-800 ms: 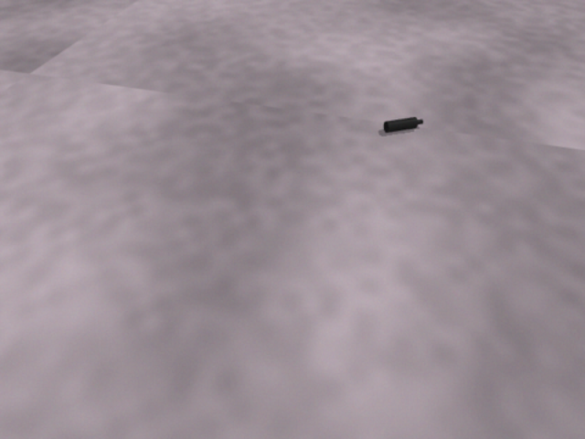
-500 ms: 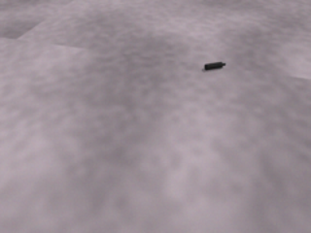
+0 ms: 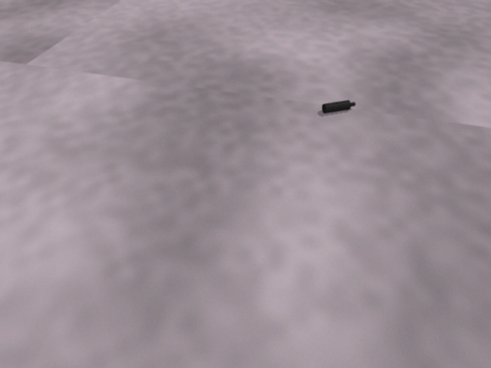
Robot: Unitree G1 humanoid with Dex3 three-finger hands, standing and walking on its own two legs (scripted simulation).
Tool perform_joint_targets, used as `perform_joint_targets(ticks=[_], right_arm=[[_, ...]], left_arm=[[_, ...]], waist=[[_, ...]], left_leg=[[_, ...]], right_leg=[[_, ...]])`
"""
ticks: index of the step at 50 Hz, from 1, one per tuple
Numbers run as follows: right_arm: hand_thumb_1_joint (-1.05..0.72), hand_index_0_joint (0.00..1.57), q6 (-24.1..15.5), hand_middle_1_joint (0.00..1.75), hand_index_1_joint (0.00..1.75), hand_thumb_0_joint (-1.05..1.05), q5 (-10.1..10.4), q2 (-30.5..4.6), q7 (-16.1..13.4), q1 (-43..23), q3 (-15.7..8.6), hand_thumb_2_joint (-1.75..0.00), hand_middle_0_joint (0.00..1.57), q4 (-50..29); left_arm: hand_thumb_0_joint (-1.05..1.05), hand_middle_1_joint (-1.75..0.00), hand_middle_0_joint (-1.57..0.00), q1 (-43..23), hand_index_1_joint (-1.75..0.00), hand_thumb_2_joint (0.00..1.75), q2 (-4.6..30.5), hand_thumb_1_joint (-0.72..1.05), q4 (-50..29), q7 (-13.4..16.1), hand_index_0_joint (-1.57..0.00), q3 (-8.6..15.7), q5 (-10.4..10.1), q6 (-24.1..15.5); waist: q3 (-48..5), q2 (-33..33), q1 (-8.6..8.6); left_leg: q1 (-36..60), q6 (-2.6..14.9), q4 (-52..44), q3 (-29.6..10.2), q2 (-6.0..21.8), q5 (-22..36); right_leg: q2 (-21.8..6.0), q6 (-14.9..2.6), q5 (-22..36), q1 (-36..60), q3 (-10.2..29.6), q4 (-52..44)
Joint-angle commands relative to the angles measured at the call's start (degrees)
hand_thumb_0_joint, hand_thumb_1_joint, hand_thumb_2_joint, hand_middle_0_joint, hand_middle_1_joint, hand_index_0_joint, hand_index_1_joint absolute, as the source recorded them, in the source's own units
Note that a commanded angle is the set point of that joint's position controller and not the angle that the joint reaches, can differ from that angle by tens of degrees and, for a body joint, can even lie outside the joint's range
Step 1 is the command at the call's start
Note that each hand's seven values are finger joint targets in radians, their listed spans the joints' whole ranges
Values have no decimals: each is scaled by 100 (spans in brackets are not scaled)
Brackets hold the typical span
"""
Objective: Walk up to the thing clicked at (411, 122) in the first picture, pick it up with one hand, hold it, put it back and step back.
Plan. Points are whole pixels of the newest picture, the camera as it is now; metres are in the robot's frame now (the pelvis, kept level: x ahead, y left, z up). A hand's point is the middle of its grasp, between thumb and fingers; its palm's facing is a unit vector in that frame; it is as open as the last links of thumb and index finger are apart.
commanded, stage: stand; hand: left
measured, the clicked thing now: (339, 106) +1.85 -0.63 -0.75
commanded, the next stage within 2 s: walk up in 0.32 s
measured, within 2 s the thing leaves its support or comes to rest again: neither
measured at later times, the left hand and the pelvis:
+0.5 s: hand out of the picture +0.11 +0.27 -0.15, palm faces +0.00 -0.94 -0.34, open 7.4 cm; pelvis +0.02 -0.03 -0.01, yaw +0 degrees
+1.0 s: hand (190, 355) +0.19 +0.12 -0.17, palm faces +0.13 -0.95 -0.29, open 7.4 cm; pelvis +0.22 -0.16 -0.02, yaw +5 degrees
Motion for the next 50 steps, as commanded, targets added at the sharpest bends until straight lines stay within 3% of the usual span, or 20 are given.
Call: perform_joint_targets(ticks=[1,15,16,17,18,19,20,24,29,32,33,34,35,36,37,39,41,46,48,50], right_arm=[[-90,20,-128,30,30,0,13,-1134,-82,-189,-242,-90,20,-358],[-90,20,-135,30,30,0,9,-1175,-77,-194,-241,-90,20,-347],[-90,20,-309,30,30,0,-28,-1981,-67,824,-720,-90,20,-518],[-90,20,-367,30,30,0,-89,-2211,-49,1054,-844,-90,20,-413],[-90,20,-403,30,30,0,-144,-2397,-55,1170,-966,-90,20,-444],[-90,20,-469,30,30,0,-119,-2468,-80,1147,-1005,-90,20,-566],[-90,20,-540,30,30,0,-98,-2411,-115,996,-1002,-90,20,-699],[-90,20,-625,30,30,0,-157,-2149,-99,545,-956,-90,20,-1017],[-90,20,-612,30,30,0,-220,-2314,-67,262,-1024,-90,20,-1192],[-90,20,-538,30,30,0,-252,-2175,-70,-246,-978,-90,20,-1280],[-90,20,-502,30,30,0,-277,-1851,-100,-211,-880,-90,20,-1316],[-90,20,-511,30,30,0,-268,-1245,-102,39,-658,-90,20,-1337],[-90,20,-502,30,30,0,-73,-1222,-94,127,-617,-90,20,-1477],[-90,20,-507,30,30,0,-83,-1678,-117,502,-742,-90,20,-1389],[-90,20,-539,30,30,0,-57,-1926,-83,356,-781,-90,20,-1287],[-90,20,-561,30,30,0,59,-1984,16,693,-792,-90,20,-1008],[-90,20,-537,30,30,0,97,-1840,97,1109,-755,-90,20,-944],[-90,20,-520,30,30,0,47,-1725,206,471,-766,-90,20,-1464],[-90,20,-576,30,30,0,59,-1663,180,698,-778,-90,20,-1533],[-90,20,-634,30,30,0,41,-1636,85,1350,-850,-90,20,-1389]], left_arm=[[0,-30,-20,-209,-30,90,1238,90,-357,106,-20,254,-6,-134],[0,-30,-20,-158,-30,90,1215,90,-357,98,-20,257,-5,-116],[0,-30,-20,-182,-30,90,1989,90,-920,-222,-20,885,268,-105],[0,-30,-20,-567,-30,90,1890,90,-1015,-354,-20,884,333,-38],[0,-30,-20,-936,-30,90,1665,90,-1225,-446,-20,879,357,23],[0,-30,-20,-1115,-30,90,1573,90,-1448,-499,-20,877,434,48],[0,-30,-20,-1044,-30,90,1577,90,-1527,-536,-20,878,394,35],[0,-30,-20,-392,-30,90,1612,90,-1500,-746,-20,979,268,54],[0,-30,-20,-430,-30,90,1654,90,-1585,-837,-20,1008,229,93],[0,-30,-20,801,-30,90,1649,90,-1158,-745,-20,1068,202,35],[0,-30,-20,1618,-30,90,1979,90,-886,-662,-20,1205,233,-23],[0,-30,-20,2358,-30,90,2417,90,-747,-559,-20,1350,303,-79],[0,-30,-20,1949,-30,90,2699,90,-1083,-505,-20,1355,335,-98],[0,-30,-20,906,-30,90,2825,90,-1429,-499,-20,1268,231,-112],[0,-30,-20,347,-30,90,2804,90,-1656,-495,-20,1211,172,-143],[0,-30,-20,74,-30,90,2336,90,-1638,-441,-20,1085,130,-231],[0,-30,-20,167,-30,90,2066,90,-1586,-423,-20,1011,98,-252],[0,-30,-20,465,-30,90,1994,90,-1738,-478,-20,948,120,-261],[0,-30,-20,282,-30,90,2035,90,-1882,-488,-20,941,151,-258],[0,-30,-20,229,-30,90,1916,90,-1951,-503,-20,891,96,-205]], waist=[[-482,-87,-30],[-400,28,-9],[-1070,-642,-130],[-552,-199,-297],[-30,577,-469],[219,505,-481],[288,256,-347],[-211,606,78],[208,1130,164],[-92,615,847],[-490,-489,1257],[-600,-2276,1594],[-386,-2577,1335],[3,-1909,694],[441,-1412,488],[515,-953,132],[324,-1022,70],[446,-782,246],[112,-612,100],[-323,-88,-298]], left_leg=[[84,222,-157,-462,616,990],[21,222,-228,-497,625,787],[245,759,242,-874,728,-1877],[307,975,-12,-1491,1091,-2977],[501,1292,-639,-2557,1744,-3748],[582,1603,-948,-3176,2298,-3820],[563,1599,-973,-3251,2380,-3405],[378,1259,-778,-1855,1559,-2539],[-1252,1100,-714,-1009,1240,-2447],[-2325,912,535,-293,843,-2662],[-3064,774,2269,19,522,-2483],[-3941,601,4505,415,-333,-2941],[-4383,355,5481,-52,-608,-2629],[-3915,384,5639,-324,-79,-2113],[-3718,410,5555,-369,350,-1771],[-3066,394,4938,-451,544,-1288],[-2712,377,4256,-184,490,-1042],[-2562,232,2677,107,463,-828],[-1719,282,2028,145,504,-356],[-228,281,1207,586,177,566]], right_leg=[[-763,-116,1145,29,556,-304],[-735,-129,852,-31,538,-333],[-450,-303,-2028,-283,322,462],[-396,-292,-2571,-1489,270,1180],[-229,-93,-1914,-2787,18,2581],[-476,-75,-1621,-3701,546,3314],[-659,-90,-1388,-3884,837,3575],[-759,13,-1180,-3020,692,3233],[-695,59,-1014,-1484,163,2174],[-348,90,-313,407,-610,1447],[-224,13,-719,1583,-467,1344],[-768,-83,-2230,1942,734,465],[-1904,-401,-4145,1158,3041,-1016],[-2470,-969,-4872,139,4190,-1716],[-2474,-1206,-4548,-570,4008,-1724],[-1818,-1045,-3194,-956,2258,-1093],[-1418,-1078,-2330,-808,1289,-745],[-1457,-1308,-1812,-711,863,-967],[-1543,-1283,-1386,-833,649,-672],[-1174,-1027,88,-1166,13,596]])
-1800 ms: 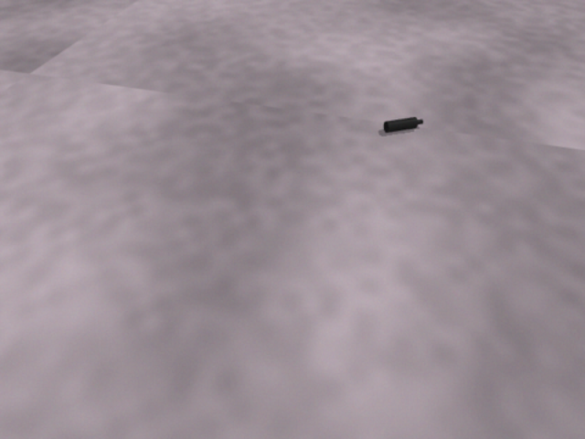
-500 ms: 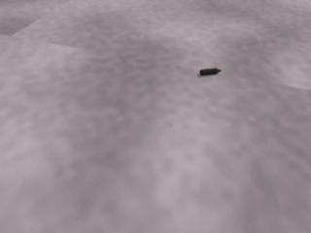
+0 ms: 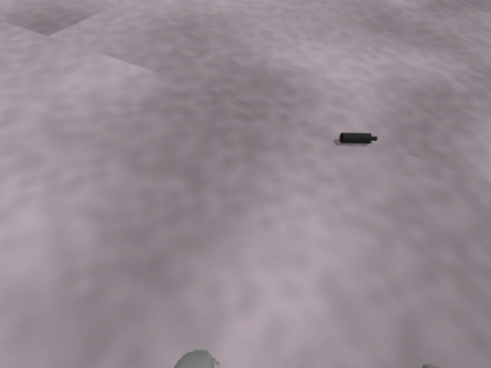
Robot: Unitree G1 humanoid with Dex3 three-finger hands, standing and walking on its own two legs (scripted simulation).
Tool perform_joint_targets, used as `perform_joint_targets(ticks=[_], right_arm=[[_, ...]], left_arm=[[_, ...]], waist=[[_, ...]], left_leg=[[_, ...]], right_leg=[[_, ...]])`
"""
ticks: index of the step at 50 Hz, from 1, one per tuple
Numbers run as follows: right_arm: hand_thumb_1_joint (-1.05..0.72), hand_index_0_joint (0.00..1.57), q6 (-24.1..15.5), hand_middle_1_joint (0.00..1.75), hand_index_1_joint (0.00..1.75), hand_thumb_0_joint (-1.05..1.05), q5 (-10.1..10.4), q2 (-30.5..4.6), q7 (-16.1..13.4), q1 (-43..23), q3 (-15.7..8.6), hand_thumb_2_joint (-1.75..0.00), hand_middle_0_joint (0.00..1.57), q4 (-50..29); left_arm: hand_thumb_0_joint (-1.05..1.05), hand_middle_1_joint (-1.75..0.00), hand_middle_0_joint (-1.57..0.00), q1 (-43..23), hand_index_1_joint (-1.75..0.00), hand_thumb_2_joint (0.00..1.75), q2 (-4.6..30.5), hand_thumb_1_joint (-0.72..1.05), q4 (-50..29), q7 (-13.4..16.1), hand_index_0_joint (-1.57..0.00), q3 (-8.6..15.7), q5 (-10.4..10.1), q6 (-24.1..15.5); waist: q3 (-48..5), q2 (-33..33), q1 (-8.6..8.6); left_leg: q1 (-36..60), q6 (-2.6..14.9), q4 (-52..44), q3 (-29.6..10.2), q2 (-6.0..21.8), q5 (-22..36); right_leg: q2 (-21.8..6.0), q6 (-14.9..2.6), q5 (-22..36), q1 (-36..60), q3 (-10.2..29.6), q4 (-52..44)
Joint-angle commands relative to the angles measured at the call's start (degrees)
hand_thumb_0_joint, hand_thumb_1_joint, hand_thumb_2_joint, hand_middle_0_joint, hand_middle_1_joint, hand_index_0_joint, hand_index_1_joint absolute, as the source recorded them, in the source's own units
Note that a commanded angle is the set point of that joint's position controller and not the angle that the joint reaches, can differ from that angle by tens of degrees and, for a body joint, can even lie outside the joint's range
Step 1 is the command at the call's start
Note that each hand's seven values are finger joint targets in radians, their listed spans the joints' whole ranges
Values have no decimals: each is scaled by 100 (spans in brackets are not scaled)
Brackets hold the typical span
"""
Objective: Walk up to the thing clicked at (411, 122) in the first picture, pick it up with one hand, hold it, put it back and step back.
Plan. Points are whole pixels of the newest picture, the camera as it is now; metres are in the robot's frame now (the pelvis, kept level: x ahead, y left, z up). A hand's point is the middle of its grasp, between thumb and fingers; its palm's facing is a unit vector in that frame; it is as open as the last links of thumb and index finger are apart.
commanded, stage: walk up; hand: left
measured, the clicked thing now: (358, 138) +1.60 -0.60 -0.73
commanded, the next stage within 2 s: none
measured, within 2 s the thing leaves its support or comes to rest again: neither
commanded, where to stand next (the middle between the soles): +1.20 -0.82 m, yaw +8 degrees
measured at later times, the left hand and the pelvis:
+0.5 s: hand (196, 235) +0.41 +0.16 -0.13, palm faces -0.03 -0.92 -0.38, open 7.3 cm; pelvis +0.26 -0.14 -0.02, yaw +0 degrees
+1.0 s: hand (262, 219) +0.51 +0.01 -0.18, palm faces +0.01 -0.96 -0.27, open 7.4 cm; pelvis +0.50 -0.25 -0.02, yaw +1 degrees
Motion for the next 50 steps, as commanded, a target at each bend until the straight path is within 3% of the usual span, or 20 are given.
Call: perform_joint_targets(ticks=[1,2,3,4,5,10,20,23,24,25,26,27,31,37,42,45,46,47,48,50], right_arm=[[-90,20,-207,30,30,0,-21,-1455,-299,1446,-599,-90,20,-70],[-90,20,-219,30,30,0,-106,-1721,-383,2023,-707,-90,20,16],[-90,20,-228,30,30,0,-143,-2144,-469,2065,-818,-90,20,-122],[-90,20,-249,30,30,0,-93,-2296,-510,1693,-834,-90,20,-433],[-90,20,-233,30,30,0,87,-2292,-511,1154,-817,-90,20,-540],[-90,20,-365,30,30,0,80,-1752,-437,647,-514,-90,20,-597],[-90,20,-404,30,30,0,-1,-2028,-407,584,-512,-90,20,-477],[-90,20,-273,30,30,0,27,-1951,-473,551,-479,-90,20,-466],[-90,20,-233,30,30,0,7,-1605,-485,735,-349,-90,20,-453],[-90,20,-247,30,30,0,48,-983,-486,935,-147,-90,20,-628],[-90,20,-205,30,30,0,85,-1383,-561,918,-234,-90,20,-690],[-90,20,-172,30,30,0,15,-1568,-607,737,-272,-90,20,-567],[-90,20,-116,30,30,0,148,-1455,-430,1083,-265,-90,20,-106],[-90,20,-119,30,30,0,29,-1315,-305,488,-260,-90,20,-381],[-90,20,-214,30,30,0,83,-1128,-358,410,-248,-90,20,-555],[-90,20,-240,30,30,0,33,-1312,-515,1520,-356,-90,20,-339],[-90,20,-253,30,30,0,-32,-1670,-569,2019,-486,-90,20,-309],[-90,20,-246,30,30,0,-118,-2113,-646,2328,-612,-90,20,-407],[-90,20,-225,30,30,0,49,-2229,-692,2095,-661,-90,20,-568],[-90,20,-219,30,30,0,155,-1939,-731,1521,-603,-90,20,-661]], left_arm=[[0,-30,-20,-768,-30,90,1111,90,-943,88,-20,254,-64,-197],[0,-30,-20,-378,-30,90,781,90,-931,97,-20,165,-62,-176],[0,-30,-20,-75,-30,90,520,90,-983,99,-20,86,-3,-164],[0,-30,-20,-99,-30,90,1023,90,-982,109,-20,216,0,-96],[0,-30,-20,-250,-30,90,1601,90,-950,127,-20,328,34,-67],[0,-30,-20,-258,-30,90,1303,90,-714,7,-20,358,-32,-40],[0,-30,-20,-1304,-30,90,981,90,-957,-238,-20,374,-93,-13],[0,-30,-20,-347,-30,90,1214,90,-654,-131,-20,540,-82,-13],[0,-30,-20,624,-30,90,1516,90,-391,-36,-20,706,-41,-64],[0,-30,-20,972,-30,90,2033,90,-333,50,-20,801,38,-118],[0,-30,-20,597,-30,90,2246,90,-470,121,-20,787,-116,-113],[0,-30,-20,46,-30,90,2208,90,-686,172,-20,794,-194,-96],[0,-30,-20,-785,-30,90,1359,90,-917,231,-20,455,-146,-187],[0,-30,-20,-517,-30,90,1175,90,-1200,132,-20,357,-40,-267],[0,-30,-20,-244,-30,90,1091,90,-1277,124,-20,317,-33,-165],[0,-30,-20,-216,-30,90,1010,90,-1430,158,-20,242,-72,-120],[0,-30,-20,-21,-30,90,811,90,-1506,183,-20,185,-64,-120],[0,-30,-20,283,-30,90,536,90,-1550,211,-20,128,-74,-105],[0,-30,-20,252,-30,90,1216,90,-1451,274,-20,287,-28,14],[0,-30,-20,-275,-30,90,1510,90,-1396,278,-20,329,27,-1]], waist=[[-854,736,-1094],[-1197,1536,-1298],[-1212,2251,-1184],[-1133,1419,-1089],[-684,1027,-965],[225,380,-531],[-84,999,-539],[-754,343,92],[-1104,-700,584],[-1004,-2413,593],[-1079,-2327,355],[-767,-1808,208],[83,-1036,-480],[327,-631,-277],[-19,-276,-212],[-518,388,-822],[-779,900,-1066],[-1247,1836,-1082],[-1292,808,-1097],[-611,33,-1042]], left_leg=[[3268,80,-1183,199,-265,1071],[4154,210,-1319,-489,171,338],[4755,533,-1697,-2678,1329,-1164],[4104,1033,-2697,-4603,2172,-2899],[3498,1431,-2873,-4751,2449,-2922],[1557,1038,-2555,-1768,1402,-495],[1176,702,-2055,-313,1027,1372],[1140,447,19,114,842,2694],[285,296,1874,182,496,1950],[-1424,120,3139,210,-414,-1126],[-1960,88,3730,-31,-388,-1545],[-1786,87,3928,-348,27,-1261],[-494,166,2522,-443,362,-10],[-527,-117,676,-110,274,158],[571,-29,-465,227,-103,935],[2493,241,-1097,330,-355,970],[3511,593,-1236,-700,370,474],[4543,1255,-1515,-3344,2106,305],[4441,1876,-2020,-4620,2768,-229],[3297,1787,-2267,-3782,2528,112]], right_leg=[[-954,-608,1788,-1588,443,1200],[-618,-421,1065,-2349,254,2619],[-22,-211,-1138,-3771,464,3587],[-88,-101,-1022,-3987,1153,4235],[-540,-114,-717,-3938,1472,4526],[-1019,241,259,-3205,1462,3873],[-827,145,1385,-1635,576,1284],[-343,-68,989,-102,149,760],[-322,-207,398,1034,472,525],[-1572,-423,-173,1666,2451,-250],[-2334,-881,-445,1677,4131,-1069],[-2499,-1061,-998,842,4298,-1215],[-1256,-467,42,-1241,1769,-1049],[-1409,-1043,94,-1137,1527,-1442],[-1239,-736,1925,-721,1148,-566],[-893,-385,3204,-1272,713,1301],[-658,-127,2558,-2241,632,2516],[-56,246,-666,-3642,547,3952],[-39,337,-1262,-4050,1243,4757],[-499,314,-658,-3952,1683,5101]])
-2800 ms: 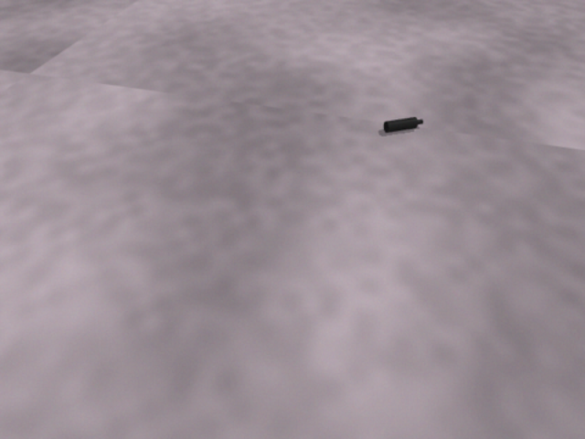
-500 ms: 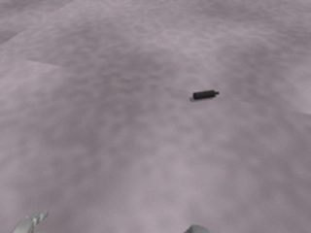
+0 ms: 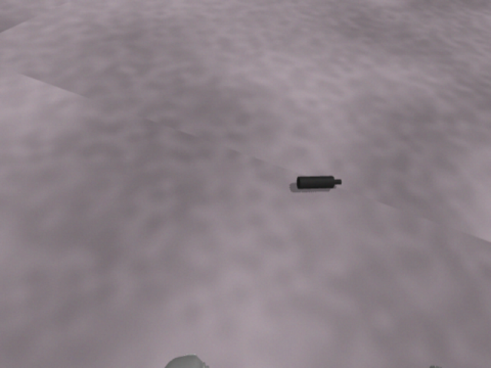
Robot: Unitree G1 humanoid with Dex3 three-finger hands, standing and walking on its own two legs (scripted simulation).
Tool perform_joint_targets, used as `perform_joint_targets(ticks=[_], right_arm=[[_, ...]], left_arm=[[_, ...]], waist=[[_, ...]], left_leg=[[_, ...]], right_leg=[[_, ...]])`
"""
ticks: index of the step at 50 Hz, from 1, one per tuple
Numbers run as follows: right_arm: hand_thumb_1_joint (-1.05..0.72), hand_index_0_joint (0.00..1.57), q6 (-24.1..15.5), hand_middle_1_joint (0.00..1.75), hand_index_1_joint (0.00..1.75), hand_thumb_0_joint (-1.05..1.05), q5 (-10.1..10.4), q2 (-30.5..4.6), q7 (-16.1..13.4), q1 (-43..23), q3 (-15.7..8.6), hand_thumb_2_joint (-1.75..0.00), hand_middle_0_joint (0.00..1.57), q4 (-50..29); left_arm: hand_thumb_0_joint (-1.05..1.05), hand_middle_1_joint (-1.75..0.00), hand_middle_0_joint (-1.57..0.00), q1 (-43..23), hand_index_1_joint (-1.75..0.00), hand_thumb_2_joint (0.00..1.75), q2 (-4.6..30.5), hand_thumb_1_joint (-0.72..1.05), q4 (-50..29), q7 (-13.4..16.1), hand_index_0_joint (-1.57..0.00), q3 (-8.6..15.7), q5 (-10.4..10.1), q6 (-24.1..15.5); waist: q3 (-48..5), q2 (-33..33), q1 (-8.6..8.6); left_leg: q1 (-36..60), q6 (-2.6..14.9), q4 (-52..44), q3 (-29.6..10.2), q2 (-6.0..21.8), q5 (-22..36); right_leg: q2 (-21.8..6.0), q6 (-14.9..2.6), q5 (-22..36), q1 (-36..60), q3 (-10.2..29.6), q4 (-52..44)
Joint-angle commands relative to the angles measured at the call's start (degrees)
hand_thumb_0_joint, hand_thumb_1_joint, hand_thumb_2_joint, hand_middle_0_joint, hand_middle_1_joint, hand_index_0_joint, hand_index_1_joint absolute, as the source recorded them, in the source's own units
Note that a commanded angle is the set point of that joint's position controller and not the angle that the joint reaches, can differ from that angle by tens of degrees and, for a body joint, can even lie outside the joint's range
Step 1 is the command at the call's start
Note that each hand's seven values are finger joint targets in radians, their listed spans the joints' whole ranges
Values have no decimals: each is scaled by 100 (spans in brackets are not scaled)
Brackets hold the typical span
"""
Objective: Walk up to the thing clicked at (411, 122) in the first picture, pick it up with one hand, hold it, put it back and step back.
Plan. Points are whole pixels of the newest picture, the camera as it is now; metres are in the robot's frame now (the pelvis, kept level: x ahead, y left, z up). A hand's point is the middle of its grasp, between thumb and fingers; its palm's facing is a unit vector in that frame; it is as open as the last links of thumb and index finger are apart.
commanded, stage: walk up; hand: left
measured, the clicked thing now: (319, 182) +1.09 -0.37 -0.72
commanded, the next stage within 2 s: none
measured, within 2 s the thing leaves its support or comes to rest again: neither
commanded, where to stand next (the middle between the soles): +0.69 -0.58 m, yaw +7 degrees
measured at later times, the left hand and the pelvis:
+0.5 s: hand (209, 305) +0.25 +0.08 -0.11, palm faces +0.01 -0.92 -0.39, open 7.3 cm; pelvis +0.17 -0.20 +0.01, yaw -1 degrees
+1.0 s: hand (273, 248) +0.39 -0.04 -0.14, palm faces -0.04 -0.96 -0.28, open 7.3 cm; pelvis +0.31 -0.31 +0.01, yaw +1 degrees
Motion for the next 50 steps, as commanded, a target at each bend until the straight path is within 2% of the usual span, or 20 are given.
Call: perform_joint_targets(ticks=[1,3,6,12,16,17,18,19,20,23,25,29,33,36,37,38,40,43,45,50], right_arm=[[-90,20,-77,30,30,0,115,-1796,-289,899,-603,-90,20,-273],[-90,20,-133,30,30,0,134,-1670,-250,637,-503,-90,20,-255],[-90,20,-202,30,30,0,43,-1845,-170,243,-523,-90,20,-286],[-90,20,-196,30,30,0,-38,-2207,-65,26,-624,-90,20,-223],[-90,20,-9,30,30,0,-85,-1777,-120,-133,-521,-90,20,-142],[-90,20,43,30,30,0,-90,-1272,-131,82,-361,-90,20,-151],[-90,20,42,30,30,0,37,-930,-146,147,-206,-90,20,-319],[-90,20,98,30,30,0,20,-1334,-237,200,-338,-90,20,-266],[-90,20,79,30,30,0,33,-1545,-251,109,-382,-90,20,-139],[-90,20,50,30,30,0,183,-1507,-140,548,-349,-90,20,330],[-90,20,37,30,30,0,99,-1384,-89,682,-315,-90,20,380],[-90,20,47,30,30,0,43,-1265,-19,334,-315,-90,20,189],[-90,20,30,30,30,0,87,-1216,-39,310,-340,-90,20,61],[-90,20,-25,30,30,0,53,-1338,-143,1347,-470,-90,20,311],[-90,20,-54,30,30,0,-8,-1643,-218,1778,-579,-90,20,354],[-90,20,-52,30,30,0,-79,-2077,-287,1847,-708,-90,20,209],[-90,20,-11,30,30,0,143,-2147,-347,1154,-735,-90,20,-79],[-90,20,-58,30,30,0,62,-1639,-321,617,-533,-90,20,-150],[-90,20,-100,30,30,0,47,-1679,-257,469,-516,-90,20,-103],[-90,20,-140,30,30,0,-71,-2041,-171,313,-637,-90,20,-152]], left_arm=[[0,-30,-20,-596,-30,90,1576,90,-780,108,-20,458,-8,-238],[0,-30,-20,-228,-30,90,1392,90,-655,25,-20,475,-67,-183],[0,-30,-20,-265,-30,90,1141,90,-670,-154,-20,447,-88,-82],[0,-30,-20,-823,-30,90,1215,90,-578,-325,-20,551,-79,-25],[0,-30,-20,227,-30,90,1521,90,-105,-232,-20,738,-15,-122],[0,-30,-20,826,-30,90,1918,90,44,-139,-20,878,70,-189],[0,-30,-20,822,-30,90,2352,90,-122,-40,-20,896,97,-265],[0,-30,-20,194,-30,90,2506,90,-280,22,-20,876,-28,-275],[0,-30,-20,-168,-30,90,2410,90,-460,65,-20,855,-80,-264],[0,-30,-20,-571,-30,90,1715,90,-486,146,-20,610,-70,-340],[0,-30,-20,-466,-30,90,1506,90,-498,151,-20,543,-59,-387],[0,-30,-20,-403,-30,90,1366,90,-735,125,-20,435,11,-396],[0,-30,-20,-406,-30,90,1383,90,-908,97,-20,387,26,-311],[0,-30,-20,-705,-30,90,1263,90,-1111,69,-20,311,0,-255],[0,-30,-20,-439,-30,90,973,90,-1111,70,-20,227,-4,-270],[0,-30,-20,-61,-30,90,695,90,-1104,60,-20,197,16,-247],[0,-30,-20,106,-30,90,1630,90,-856,122,-20,425,84,-58],[0,-30,-20,-166,-30,90,1491,90,-690,76,-20,481,56,-31],[0,-30,-20,38,-30,90,1348,90,-597,9,-20,477,37,11],[0,-30,-20,-339,-30,90,1169,90,-652,-186,-20,486,-8,94]], waist=[[-688,401,-700],[-383,562,-374],[-82,1300,-181],[-239,1765,-245],[-865,506,402],[-955,-1029,773],[-623,-2162,724],[-504,-1939,419],[-371,-1519,266],[-307,-884,-141],[-391,-686,-107],[-218,-400,19],[-318,-120,-6],[-628,521,-705],[-926,1340,-906],[-1177,2115,-771],[-792,955,-613],[-68,515,-348],[97,834,-220],[92,1598,-266]], left_leg=[[2334,1414,-1991,-3314,2374,865],[1342,1059,-1802,-1887,1842,1355],[647,911,-1924,-1027,1508,853],[-38,644,-2109,-761,1364,-1087],[-437,339,294,-205,1039,-1023],[-1227,193,2253,78,475,-948],[-2545,-46,3294,-277,-274,-2020],[-2567,-80,3808,-755,22,-1910],[-2343,-42,3731,-915,344,-1535],[-1516,7,2834,-958,517,-796],[-1246,-49,2239,-784,376,-715],[-948,-127,1036,-506,262,-529],[-66,-101,312,-331,106,-30],[2191,85,-715,-401,-30,634],[2928,338,-1302,-1354,585,60],[3607,829,-1801,-3983,2131,-634],[2799,1538,-2255,-4838,2839,-1540],[1189,921,-2335,-2829,1858,-667],[579,805,-2249,-2004,1556,-429],[317,829,-2264,-1308,1379,-1035]], right_leg=[[-699,261,427,-2611,1326,1711],[-868,241,744,-2015,1175,1280],[-1091,235,999,-1712,842,95],[-1073,137,1795,-610,248,-1559],[-696,90,1338,1020,-79,-2259],[-894,-57,114,1597,632,-3071],[-1998,-418,-193,1617,2926,-4261],[-2435,-702,-152,1350,3819,-4769],[-2511,-906,-197,812,3773,-4763],[-1723,-816,1544,362,1762,-3891],[-1586,-1009,2386,386,1339,-3752],[-1767,-1187,2051,196,1277,-4101],[-1717,-951,2032,-1,1107,-3878],[-1302,-594,2686,-1107,523,-2406],[-845,-325,2375,-1607,159,-1008],[-231,7,37,-2811,138,151],[-600,120,64,-2964,966,1206],[-810,167,752,-2228,1236,951],[-877,227,1029,-1882,1062,643],[-1141,320,1421,-1631,716,-575]])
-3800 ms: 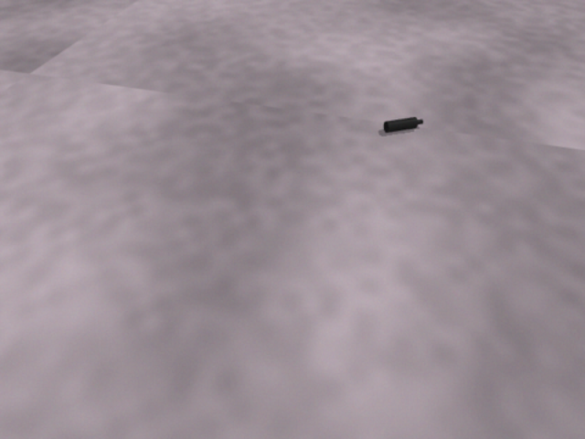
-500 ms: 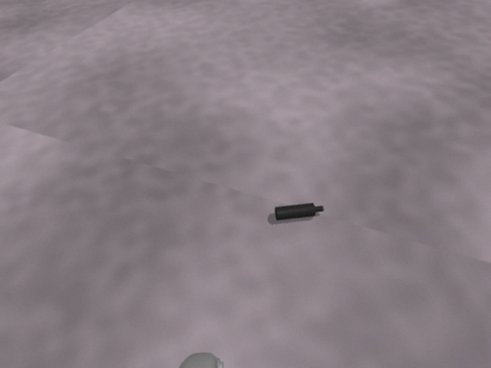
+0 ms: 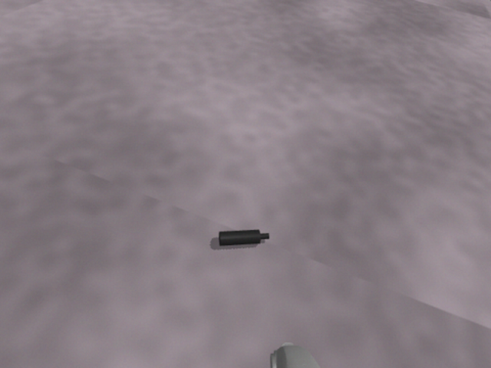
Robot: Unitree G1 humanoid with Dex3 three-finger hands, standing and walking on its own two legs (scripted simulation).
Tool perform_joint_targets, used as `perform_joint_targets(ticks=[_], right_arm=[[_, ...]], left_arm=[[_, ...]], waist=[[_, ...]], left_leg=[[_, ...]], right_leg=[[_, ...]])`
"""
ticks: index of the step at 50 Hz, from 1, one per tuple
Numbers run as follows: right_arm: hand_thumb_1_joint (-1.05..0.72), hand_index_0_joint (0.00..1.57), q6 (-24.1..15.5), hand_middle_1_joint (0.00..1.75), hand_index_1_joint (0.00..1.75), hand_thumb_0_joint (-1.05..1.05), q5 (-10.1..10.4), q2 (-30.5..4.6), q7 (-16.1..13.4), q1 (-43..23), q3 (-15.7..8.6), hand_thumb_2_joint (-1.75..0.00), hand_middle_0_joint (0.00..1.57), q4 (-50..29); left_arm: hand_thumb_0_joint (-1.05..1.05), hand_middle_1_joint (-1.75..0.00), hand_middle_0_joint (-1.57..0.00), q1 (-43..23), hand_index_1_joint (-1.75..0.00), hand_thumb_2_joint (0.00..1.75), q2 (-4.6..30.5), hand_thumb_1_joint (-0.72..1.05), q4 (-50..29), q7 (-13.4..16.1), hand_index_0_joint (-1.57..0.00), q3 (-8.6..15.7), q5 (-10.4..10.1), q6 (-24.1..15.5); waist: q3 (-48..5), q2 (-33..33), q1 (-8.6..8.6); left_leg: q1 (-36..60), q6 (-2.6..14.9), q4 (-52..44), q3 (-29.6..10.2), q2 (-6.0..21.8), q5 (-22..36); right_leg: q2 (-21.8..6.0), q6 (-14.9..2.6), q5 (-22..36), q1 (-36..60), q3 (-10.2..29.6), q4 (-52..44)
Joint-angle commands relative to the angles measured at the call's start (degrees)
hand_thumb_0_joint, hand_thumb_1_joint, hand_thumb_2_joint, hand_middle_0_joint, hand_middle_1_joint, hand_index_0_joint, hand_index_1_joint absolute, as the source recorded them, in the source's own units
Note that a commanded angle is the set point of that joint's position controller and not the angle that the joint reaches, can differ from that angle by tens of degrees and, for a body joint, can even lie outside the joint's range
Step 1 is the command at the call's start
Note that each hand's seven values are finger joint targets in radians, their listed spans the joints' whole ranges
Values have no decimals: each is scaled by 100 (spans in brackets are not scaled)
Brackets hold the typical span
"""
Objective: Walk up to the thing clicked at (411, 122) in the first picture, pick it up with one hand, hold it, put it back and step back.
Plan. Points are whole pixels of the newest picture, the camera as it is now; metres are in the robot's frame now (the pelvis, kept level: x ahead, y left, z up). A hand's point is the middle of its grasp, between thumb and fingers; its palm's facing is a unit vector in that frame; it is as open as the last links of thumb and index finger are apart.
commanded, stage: walk up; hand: left
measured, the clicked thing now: (244, 237) +0.78 -0.07 -0.73
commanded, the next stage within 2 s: none
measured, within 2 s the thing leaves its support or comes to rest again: neither
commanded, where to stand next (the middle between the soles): +0.37 -0.27 m, yaw +6 degrees
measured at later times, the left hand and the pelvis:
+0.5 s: hand out of the picture +0.14 +0.10 -0.15, palm faces +0.03 -0.94 -0.35, open 7.4 cm; pelvis +0.13 -0.18 +0.00, yaw +1 degrees
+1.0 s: hand (255, 296) +0.29 -0.03 -0.15, palm faces +0.01 -0.90 -0.44, open 7.3 cm; pelvis +0.25 -0.33 -0.02, yaw +3 degrees
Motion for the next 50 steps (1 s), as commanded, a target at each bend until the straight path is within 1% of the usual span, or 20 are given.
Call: perform_joint_targets(ticks=[1,8,9,10,11,15,19,22,25,26,28,30,35,42,45,46,47,48,49,50], right_arm=[[-90,20,-171,30,30,0,-46,-2088,-78,-154,-664,-90,20,-383],[-90,20,72,30,30,0,-101,-1761,-87,-336,-554,-90,20,-258],[-90,20,128,30,30,0,-97,-1173,-93,-140,-372,-90,20,-261],[-90,20,123,30,30,0,29,-919,-118,-196,-226,-90,20,-444],[-90,20,144,30,30,0,43,-1402,-199,-407,-404,-90,20,-452],[-90,20,47,30,30,0,170,-1523,-89,223,-385,-90,20,162],[-90,20,-13,30,30,0,50,-1224,34,0,-300,-90,20,43],[-90,20,-36,30,30,0,76,-1115,43,-97,-304,-90,20,-108],[-90,20,-68,30,30,0,80,-1079,1,637,-387,-90,20,83],[-90,20,-83,30,30,0,44,-1292,-70,1114,-486,-90,20,205],[-90,20,-94,30,30,0,-83,-2036,-204,1237,-692,-90,20,-22],[-90,20,-48,30,30,0,126,-2184,-230,466,-740,-90,20,-284],[-90,20,-101,30,30,0,52,-1662,-125,-48,-551,-90,20,-293],[-90,20,25,30,30,0,-111,-1814,114,-588,-545,-90,20,-436],[-90,20,254,30,30,0,-91,-1529,175,-899,-450,-90,20,-484],[-90,20,343,30,30,0,-94,-1149,162,-592,-331,-90,20,-413],[-90,20,388,30,30,0,-76,-654,142,-429,-183,-90,20,-454],[-90,20,439,30,30,0,6,-492,114,-208,-98,-90,20,-475],[-90,20,431,30,30,0,31,-1089,55,-315,-289,-90,20,-423],[-90,20,419,30,30,0,43,-1362,42,-360,-348,-90,20,-302]], left_arm=[[0,-30,-20,-56,-30,90,893,90,-402,-65,-20,382,-39,-40],[0,-30,-20,874,-30,90,1196,90,163,35,-20,578,13,-193],[0,-30,-20,1320,-30,90,1553,90,276,120,-20,692,100,-252],[0,-30,-20,1225,-30,90,1935,90,71,197,-20,699,101,-326],[0,-30,-20,706,-30,90,2127,90,-92,227,-20,672,18,-326],[0,-30,-20,44,-30,90,1481,90,-224,341,-20,467,-75,-416],[0,-30,-20,281,-30,90,1128,90,-339,350,-20,310,-46,-493],[0,-30,-20,288,-30,90,1114,90,-486,355,-20,245,-41,-483],[0,-30,-20,-245,-30,90,1085,90,-742,306,-20,183,-83,-390],[0,-30,-20,-188,-30,90,840,90,-843,291,-20,89,-83,-389],[0,-30,-20,457,-30,90,422,90,-785,291,-20,2,-68,-315],[0,-30,-20,731,-30,90,1330,90,-518,308,-20,238,-1,-106],[0,-30,-20,689,-30,90,1152,90,-240,204,-20,343,30,-104],[0,-30,-20,367,-30,90,812,90,-24,161,-20,252,-141,-209],[0,-30,-20,986,-30,90,862,90,444,382,-20,277,-140,-367],[0,-30,-20,1171,-30,90,1004,90,580,479,-20,332,-96,-447],[0,-30,-20,1343,-30,90,1401,90,575,566,-20,409,-28,-504],[0,-30,-20,949,-30,90,1675,90,322,632,-20,381,16,-583],[0,-30,-20,387,-30,90,1947,90,151,637,-20,378,-12,-571],[0,-30,-20,173,-30,90,1924,90,107,652,-20,371,-72,-588]], waist=[[84,1844,-9],[-824,558,614],[-705,-949,890],[-408,-1789,888],[-196,-1374,696],[-76,-716,168],[-138,-380,315],[-315,-295,332],[-537,110,-236],[-868,665,-468],[-1047,1980,-375],[-480,1164,-161],[193,1170,107],[64,2357,31],[-388,1740,363],[-554,809,474],[-466,-579,608],[-145,-971,404],[-97,-571,289],[-49,-415,213]], left_leg=[[-648,1122,-1667,-1010,1120,-1174],[-1244,708,1083,-162,653,-1147],[-2085,496,2775,203,161,-1392],[-3368,262,3789,-159,-608,-2013],[-3260,245,4114,-678,-273,-1821],[-2498,265,3217,-682,149,-802],[-1906,203,1841,-259,-73,-899],[-1430,209,1090,-139,-162,-497],[536,261,-40,100,-393,781],[1573,333,-302,-191,-300,926],[2313,1108,-1416,-3946,1874,-931],[1150,1608,-2032,-4421,2408,-2611],[-416,1195,-1782,-1986,1338,-1358],[-1271,1035,-1519,-889,696,-1882],[-1625,830,-28,-511,386,-1691],[-1856,691,1154,-221,111,-1685],[-2388,492,2600,85,-341,-1818],[-2658,244,3329,-828,-626,-1676],[-2544,202,3374,-1099,-349,-1498],[-2522,218,3384,-1240,-118,-1376]], right_leg=[[-281,64,255,157,-178,-948],[315,-125,-165,2542,-949,-2563],[-67,-226,-1084,2906,-61,-3328],[-1107,-645,-1748,2824,2259,-4464],[-1540,-1089,-1979,2337,2989,-4918],[-873,-1217,-28,2020,1072,-3909],[-859,-1527,1595,1968,580,-3759],[-926,-1470,2115,2051,490,-3577],[-627,-1194,1378,901,-83,-2919],[-365,-976,1528,500,-296,-2085],[589,-326,-1031,-1184,-434,199],[126,-297,-1023,-1044,75,911],[-149,-30,-222,-221,6,265],[68,44,74,996,-753,-1526],[419,105,481,2269,-1079,-2411],[497,132,171,2668,-997,-2696],[-283,-88,-1046,2567,344,-3628],[-1422,-410,-1431,1801,2495,-4589],[-1854,-1078,-1426,1630,3030,-4800],[-1786,-1198,-964,1604,2883,-4607]])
